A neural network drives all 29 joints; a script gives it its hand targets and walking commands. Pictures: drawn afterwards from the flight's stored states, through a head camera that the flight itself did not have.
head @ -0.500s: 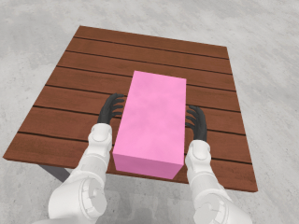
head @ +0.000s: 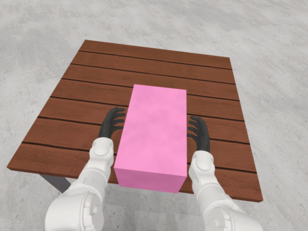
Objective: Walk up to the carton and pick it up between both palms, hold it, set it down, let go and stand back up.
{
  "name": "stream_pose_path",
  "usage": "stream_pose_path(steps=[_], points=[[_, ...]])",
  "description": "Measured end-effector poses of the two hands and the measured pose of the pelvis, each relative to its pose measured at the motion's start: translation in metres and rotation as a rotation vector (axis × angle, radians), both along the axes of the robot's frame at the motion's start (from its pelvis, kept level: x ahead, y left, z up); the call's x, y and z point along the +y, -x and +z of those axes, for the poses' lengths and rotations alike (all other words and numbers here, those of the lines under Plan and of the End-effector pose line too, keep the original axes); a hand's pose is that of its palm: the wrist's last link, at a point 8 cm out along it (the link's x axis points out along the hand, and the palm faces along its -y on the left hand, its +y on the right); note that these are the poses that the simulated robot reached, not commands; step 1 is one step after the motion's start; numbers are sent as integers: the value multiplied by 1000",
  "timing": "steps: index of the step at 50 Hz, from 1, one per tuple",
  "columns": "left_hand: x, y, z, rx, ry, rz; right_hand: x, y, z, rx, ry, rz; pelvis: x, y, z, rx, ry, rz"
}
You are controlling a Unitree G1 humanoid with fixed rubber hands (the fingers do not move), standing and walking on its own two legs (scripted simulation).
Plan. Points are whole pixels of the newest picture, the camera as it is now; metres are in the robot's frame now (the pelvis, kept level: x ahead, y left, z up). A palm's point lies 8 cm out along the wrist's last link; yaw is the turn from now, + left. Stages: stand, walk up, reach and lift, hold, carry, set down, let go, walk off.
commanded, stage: reach and lift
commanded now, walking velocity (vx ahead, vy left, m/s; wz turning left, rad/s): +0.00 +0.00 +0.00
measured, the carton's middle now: (154, 135) +0.42 +0.02 -0.05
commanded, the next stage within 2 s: none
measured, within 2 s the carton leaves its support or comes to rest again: leaves its support in 0.02 s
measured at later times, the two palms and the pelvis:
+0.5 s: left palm (107, 119) +0.38 +0.15 +0.08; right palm (212, 137) +0.36 -0.12 +0.07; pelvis -0.01 +0.01 +0.00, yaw +0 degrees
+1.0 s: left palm (102, 117) +0.35 +0.15 +0.13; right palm (220, 134) +0.34 -0.12 +0.12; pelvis -0.02 +0.00 +0.00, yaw +1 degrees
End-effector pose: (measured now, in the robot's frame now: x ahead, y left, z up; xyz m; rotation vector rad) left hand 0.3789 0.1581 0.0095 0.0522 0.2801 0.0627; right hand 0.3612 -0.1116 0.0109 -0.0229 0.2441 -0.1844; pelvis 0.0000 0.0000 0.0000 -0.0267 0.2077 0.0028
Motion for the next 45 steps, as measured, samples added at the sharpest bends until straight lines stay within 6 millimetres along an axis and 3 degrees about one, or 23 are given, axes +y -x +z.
stream_pose_path(steps=[8,24,32,40,45], points=[[-3,4,17,-22,5,-1,-3,5,17,-24,-9,-4,-1,6,1,-32,-2,2],[-10,0,71,-71,-18,-18,-9,6,61,-71,-50,-25,7,14,3,-142,-8,-5],[-11,6,81,-39,-25,-8,-11,9,69,-38,-49,-13,7,14,4,-191,-8,-5],[-11,14,108,-89,-29,10,-11,12,98,-88,-44,7,5,17,3,-234,-6,6],[-11,21,117,-74,-35,16,-11,17,105,-77,-31,17,5,20,3,-269,-10,13]])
